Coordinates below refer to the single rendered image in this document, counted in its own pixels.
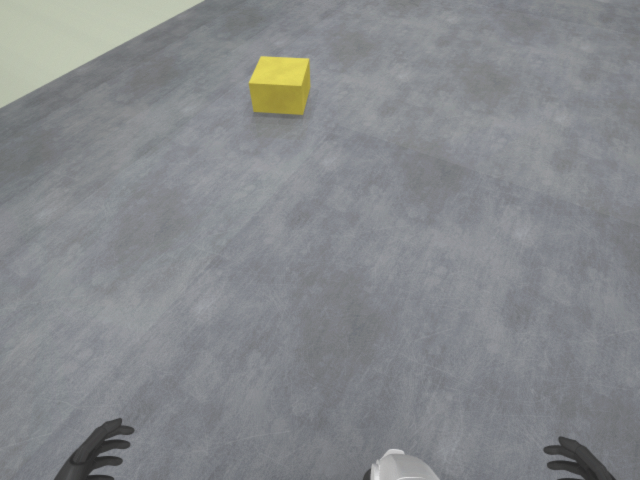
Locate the right robot shin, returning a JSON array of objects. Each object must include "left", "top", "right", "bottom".
[{"left": 380, "top": 449, "right": 404, "bottom": 460}]

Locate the robot right hand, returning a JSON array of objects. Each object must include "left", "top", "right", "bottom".
[{"left": 543, "top": 436, "right": 616, "bottom": 480}]

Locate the robot left hand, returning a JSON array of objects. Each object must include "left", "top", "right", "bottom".
[{"left": 54, "top": 418, "right": 135, "bottom": 480}]

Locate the carton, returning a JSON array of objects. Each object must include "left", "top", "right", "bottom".
[{"left": 249, "top": 56, "right": 310, "bottom": 115}]

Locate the right robot thigh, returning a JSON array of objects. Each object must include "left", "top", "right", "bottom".
[{"left": 371, "top": 454, "right": 440, "bottom": 480}]

